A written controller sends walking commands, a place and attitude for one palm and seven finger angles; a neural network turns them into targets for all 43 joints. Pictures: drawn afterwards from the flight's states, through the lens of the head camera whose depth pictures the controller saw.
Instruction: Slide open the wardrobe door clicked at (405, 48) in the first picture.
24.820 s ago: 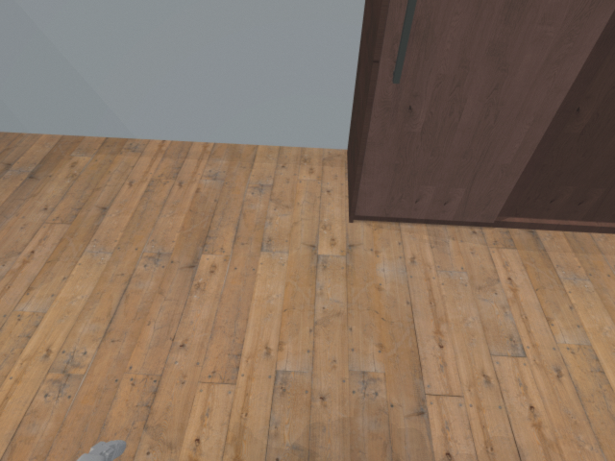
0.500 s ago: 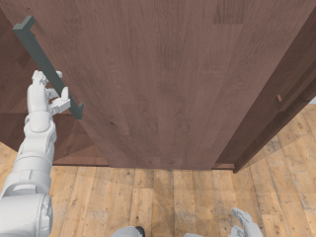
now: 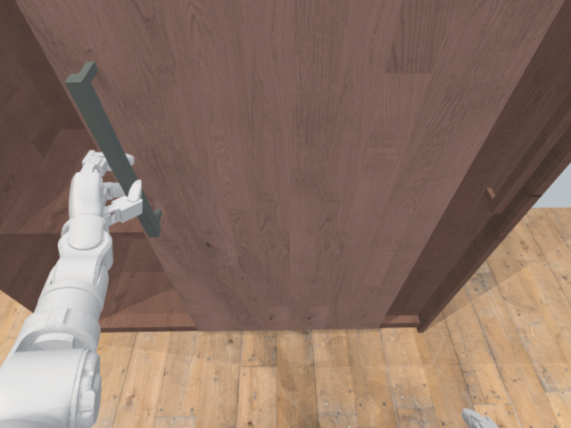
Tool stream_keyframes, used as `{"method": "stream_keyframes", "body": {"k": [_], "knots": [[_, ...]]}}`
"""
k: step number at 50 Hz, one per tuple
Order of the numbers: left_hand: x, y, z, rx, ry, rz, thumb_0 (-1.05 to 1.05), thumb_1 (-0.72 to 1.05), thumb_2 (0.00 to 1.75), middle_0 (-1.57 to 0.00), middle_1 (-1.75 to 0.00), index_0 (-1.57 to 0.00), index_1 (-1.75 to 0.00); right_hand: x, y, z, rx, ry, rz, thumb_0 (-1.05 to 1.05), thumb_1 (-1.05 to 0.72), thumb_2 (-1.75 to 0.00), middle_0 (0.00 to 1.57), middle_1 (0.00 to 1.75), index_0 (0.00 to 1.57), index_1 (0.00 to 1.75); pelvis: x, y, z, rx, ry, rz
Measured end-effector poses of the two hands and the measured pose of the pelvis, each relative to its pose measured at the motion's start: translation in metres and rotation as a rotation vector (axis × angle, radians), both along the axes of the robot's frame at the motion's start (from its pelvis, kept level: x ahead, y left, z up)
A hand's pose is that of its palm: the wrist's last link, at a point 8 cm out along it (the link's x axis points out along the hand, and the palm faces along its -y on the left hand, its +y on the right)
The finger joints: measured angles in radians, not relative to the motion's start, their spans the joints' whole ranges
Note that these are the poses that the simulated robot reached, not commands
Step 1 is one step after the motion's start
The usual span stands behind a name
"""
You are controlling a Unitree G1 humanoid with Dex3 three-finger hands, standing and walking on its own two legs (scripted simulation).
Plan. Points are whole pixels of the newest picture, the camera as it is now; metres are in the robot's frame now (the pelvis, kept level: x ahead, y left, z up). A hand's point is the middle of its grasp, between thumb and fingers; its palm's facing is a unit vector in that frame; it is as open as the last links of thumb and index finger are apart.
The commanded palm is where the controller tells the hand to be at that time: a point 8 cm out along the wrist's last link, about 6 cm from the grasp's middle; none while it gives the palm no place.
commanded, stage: stop walking and hold the door there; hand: left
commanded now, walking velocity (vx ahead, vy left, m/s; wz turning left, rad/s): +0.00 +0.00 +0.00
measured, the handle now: (127, 165) +0.48 +0.27 +0.09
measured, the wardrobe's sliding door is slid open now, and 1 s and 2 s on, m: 0.45 0.45 0.45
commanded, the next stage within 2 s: loosen the grip on the handle in 0.16 s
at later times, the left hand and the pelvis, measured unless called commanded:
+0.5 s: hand (119, 200) +0.40 +0.26 +0.09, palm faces +0.29 -0.91 -0.29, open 9.9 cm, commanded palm +0.37 +0.29 +0.09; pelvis -0.04 +0.00 -0.01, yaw +0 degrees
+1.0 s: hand (115, 203) +0.41 +0.27 +0.08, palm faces +0.29 -0.92 -0.28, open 14.6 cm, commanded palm +0.36 +0.32 +0.10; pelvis -0.05 +0.02 -0.01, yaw -1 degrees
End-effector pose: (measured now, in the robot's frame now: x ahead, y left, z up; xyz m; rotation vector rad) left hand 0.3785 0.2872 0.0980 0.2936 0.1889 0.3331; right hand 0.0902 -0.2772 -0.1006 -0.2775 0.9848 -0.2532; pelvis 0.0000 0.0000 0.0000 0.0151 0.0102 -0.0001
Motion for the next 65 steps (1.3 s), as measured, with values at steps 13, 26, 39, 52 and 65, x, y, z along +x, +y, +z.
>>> {"method": "stream_keyframes", "body": {"k": [13, 26, 39, 52, 65], "knots": [[-0.001, -0.001, 0.001, -0.012, 0.014, 0.003, -0.08, 0.65, 0.77, -0.17, -1.32, -0.22, -1.21, -0.009, 0.032, -0.011, 0.072, 0.038, -0.001, 0.01, -0.90, -0.90, 0.20, 0.30, 0.20, 0.30, -0.007, 0.003, 0.003, -0.020, 0.029, -0.002], [-0.011, 0.013, 0.011, -0.027, -0.013, -0.002, -0.01, 0.13, 0.55, -0.39, -1.38, -0.21, -1.20, -0.069, -0.009, 0.007, -0.004, 0.030, -0.030, 0.00, -0.90, -0.90, 0.20, 0.30, 0.20, 0.30, -0.047, 0.000, -0.006, -0.024, 0.095, 0.004], [-0.023, 0.025, 0.008, 0.011, -0.002, 0.016, -0.01, -0.48, 0.24, -0.33, -1.26, -0.26, -1.21, -0.134, 0.015, -0.007, 0.014, 0.110, -0.093, 0.01, -0.90, -0.90, 0.20, 0.30, 0.20, 0.30, -0.062, 0.012, -0.011, -0.031, 0.098, -0.005], [-0.004, 0.031, -0.002, -0.027, -0.001, 0.005, -0.01, -0.54, 0.20, -0.27, -1.16, -0.26, -1.16, -0.095, 0.044, -0.009, 0.046, 0.053, -0.050, 0.01, -0.90, -0.90, 0.20, 0.30, 0.20, 0.30, -0.041, 0.024, -0.010, -0.034, 0.114, -0.022], [-0.024, 0.076, 0.004, -0.020, 0.013, 0.042, -0.01, -0.54, 0.20, -0.26, -1.15, -0.26, -1.15, -0.031, 0.034, 0.002, 0.019, 0.000, -0.002, 0.01, -0.90, -0.90, 0.20, 0.30, 0.20, 0.30, -0.013, 0.023, -0.007, -0.041, 0.117, -0.004]]}}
